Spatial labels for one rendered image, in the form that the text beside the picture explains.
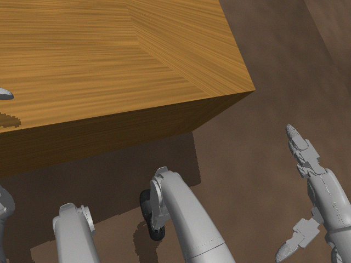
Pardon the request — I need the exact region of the right robot foot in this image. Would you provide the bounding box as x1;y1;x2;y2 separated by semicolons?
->
139;189;165;241

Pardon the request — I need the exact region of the right robot arm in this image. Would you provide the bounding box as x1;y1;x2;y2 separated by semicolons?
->
324;227;351;263

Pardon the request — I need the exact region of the right robot hand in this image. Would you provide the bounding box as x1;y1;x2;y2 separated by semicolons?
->
275;124;351;263

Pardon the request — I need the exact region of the left robot hand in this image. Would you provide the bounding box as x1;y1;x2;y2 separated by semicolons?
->
0;88;14;100

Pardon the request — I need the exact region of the left robot arm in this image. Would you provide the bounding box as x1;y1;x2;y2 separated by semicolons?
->
0;185;15;263

